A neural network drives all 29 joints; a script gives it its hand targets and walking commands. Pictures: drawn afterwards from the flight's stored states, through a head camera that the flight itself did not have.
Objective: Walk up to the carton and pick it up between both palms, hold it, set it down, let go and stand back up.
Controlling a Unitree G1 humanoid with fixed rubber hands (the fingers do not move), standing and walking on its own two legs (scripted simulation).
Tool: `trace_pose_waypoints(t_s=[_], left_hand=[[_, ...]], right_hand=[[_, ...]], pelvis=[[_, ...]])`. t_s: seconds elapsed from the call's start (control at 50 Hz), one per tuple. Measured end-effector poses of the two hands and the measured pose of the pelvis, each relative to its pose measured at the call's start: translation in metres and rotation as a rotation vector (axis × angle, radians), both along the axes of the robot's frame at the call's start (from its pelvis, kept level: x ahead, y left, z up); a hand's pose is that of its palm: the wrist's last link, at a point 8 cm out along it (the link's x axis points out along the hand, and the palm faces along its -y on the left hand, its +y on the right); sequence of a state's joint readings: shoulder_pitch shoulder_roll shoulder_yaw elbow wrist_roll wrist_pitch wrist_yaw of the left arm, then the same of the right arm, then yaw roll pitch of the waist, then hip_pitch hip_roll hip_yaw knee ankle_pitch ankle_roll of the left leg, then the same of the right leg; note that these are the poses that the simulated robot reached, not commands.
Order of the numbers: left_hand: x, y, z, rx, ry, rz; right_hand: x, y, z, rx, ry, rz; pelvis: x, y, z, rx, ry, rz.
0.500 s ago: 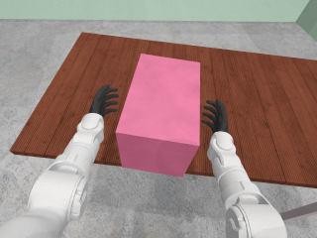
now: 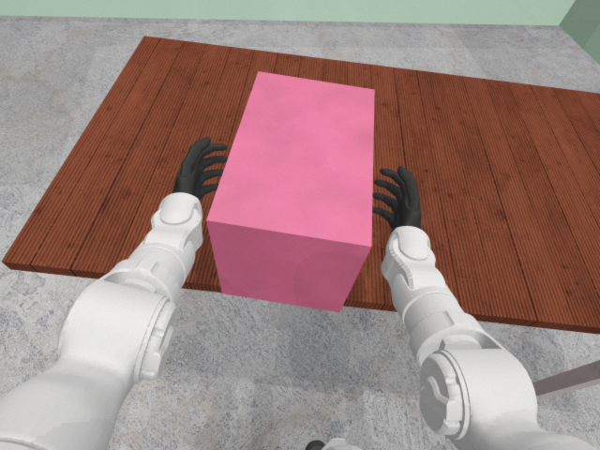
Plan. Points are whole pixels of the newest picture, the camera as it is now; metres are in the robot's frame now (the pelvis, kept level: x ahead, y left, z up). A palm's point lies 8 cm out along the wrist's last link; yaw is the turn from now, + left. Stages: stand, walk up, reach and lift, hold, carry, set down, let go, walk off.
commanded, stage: reach and lift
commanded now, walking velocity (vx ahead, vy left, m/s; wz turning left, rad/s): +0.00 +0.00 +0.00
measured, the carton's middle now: (298, 191) +0.49 -0.04 +0.03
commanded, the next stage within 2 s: none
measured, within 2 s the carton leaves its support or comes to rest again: neither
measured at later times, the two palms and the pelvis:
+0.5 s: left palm (192, 200) +0.45 +0.12 +0.06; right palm (388, 236) +0.39 -0.15 +0.05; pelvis +0.03 +0.01 +0.02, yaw +1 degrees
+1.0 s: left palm (192, 200) +0.45 +0.12 +0.06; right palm (388, 236) +0.39 -0.15 +0.05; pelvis +0.04 +0.00 +0.04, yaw +1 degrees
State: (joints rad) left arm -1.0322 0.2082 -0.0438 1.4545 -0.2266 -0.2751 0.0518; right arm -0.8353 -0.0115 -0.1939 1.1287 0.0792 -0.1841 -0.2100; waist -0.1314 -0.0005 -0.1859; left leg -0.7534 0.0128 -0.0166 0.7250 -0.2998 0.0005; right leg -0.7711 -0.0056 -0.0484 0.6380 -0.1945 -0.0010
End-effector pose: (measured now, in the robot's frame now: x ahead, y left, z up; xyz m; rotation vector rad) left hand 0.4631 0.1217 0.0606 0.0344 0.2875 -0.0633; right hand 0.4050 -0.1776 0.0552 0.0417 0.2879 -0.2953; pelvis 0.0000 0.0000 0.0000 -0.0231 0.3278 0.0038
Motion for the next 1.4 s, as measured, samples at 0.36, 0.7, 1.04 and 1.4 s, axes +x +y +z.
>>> trace_pose_waypoints(t_s=[0.36, 0.7, 1.04, 1.4], left_hand=[[-0.004, -0.009, -0.001, 0.010, -0.039, -0.043], [-0.012, -0.004, -0.003, 0.006, -0.027, -0.036], [-0.011, -0.004, -0.002, 0.033, -0.035, -0.045], [-0.012, -0.004, -0.002, 0.040, -0.035, -0.047]], right_hand=[[-0.009, 0.020, -0.005, 0.001, -0.071, -0.053], [-0.015, 0.024, -0.007, -0.044, -0.077, -0.028], [-0.016, 0.025, -0.006, -0.063, -0.074, -0.039], [-0.016, 0.025, -0.006, -0.065, -0.076, -0.038]], pelvis=[[0.020, 0.004, 0.015, -0.021, -0.070, 0.027], [0.042, 0.007, 0.032, -0.010, -0.164, 0.024], [0.040, 0.002, 0.035, -0.006, -0.150, 0.028], [0.042, 0.002, 0.037, -0.004, -0.146, 0.026]])
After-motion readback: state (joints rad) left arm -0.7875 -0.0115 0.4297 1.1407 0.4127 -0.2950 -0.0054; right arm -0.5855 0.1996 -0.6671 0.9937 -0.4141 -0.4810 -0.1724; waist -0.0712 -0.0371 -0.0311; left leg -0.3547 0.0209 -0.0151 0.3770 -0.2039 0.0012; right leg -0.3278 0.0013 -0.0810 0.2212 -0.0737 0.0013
